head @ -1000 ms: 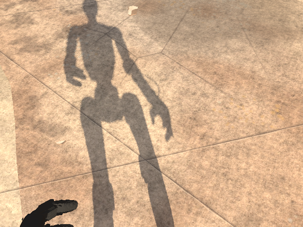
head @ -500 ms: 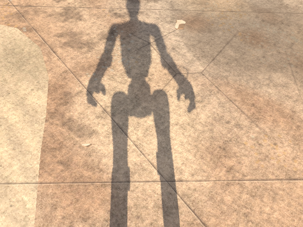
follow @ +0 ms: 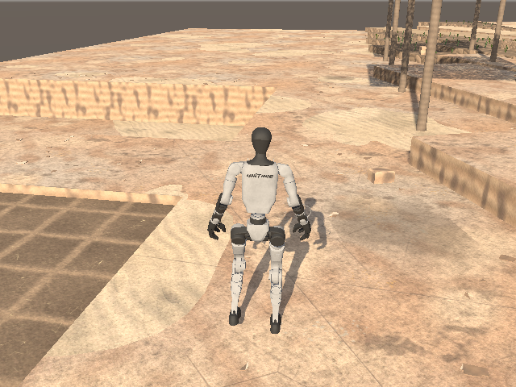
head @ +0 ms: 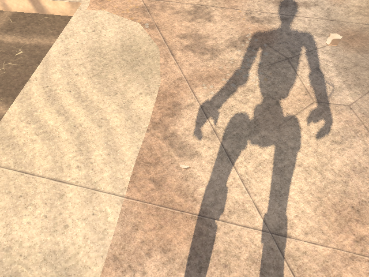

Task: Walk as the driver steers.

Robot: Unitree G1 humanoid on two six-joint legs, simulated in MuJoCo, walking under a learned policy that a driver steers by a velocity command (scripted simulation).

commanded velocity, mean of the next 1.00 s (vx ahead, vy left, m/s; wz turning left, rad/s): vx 0.00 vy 0.00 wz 0.08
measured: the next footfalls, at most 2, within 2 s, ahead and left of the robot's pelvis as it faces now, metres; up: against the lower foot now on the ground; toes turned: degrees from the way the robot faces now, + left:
left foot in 0.14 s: +0.04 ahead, +0.15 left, +0.00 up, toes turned +1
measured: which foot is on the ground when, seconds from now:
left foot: up 0.00-0.12, down 0.14-1.00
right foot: down 0.00-1.00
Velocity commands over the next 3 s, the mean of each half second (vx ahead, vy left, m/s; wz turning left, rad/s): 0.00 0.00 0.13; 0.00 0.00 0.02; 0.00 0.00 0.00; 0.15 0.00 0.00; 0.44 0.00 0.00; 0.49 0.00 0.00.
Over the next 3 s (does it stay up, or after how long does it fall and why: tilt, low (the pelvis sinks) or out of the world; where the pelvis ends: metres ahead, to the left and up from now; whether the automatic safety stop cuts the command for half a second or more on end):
stays up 0.62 -0.02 -0.02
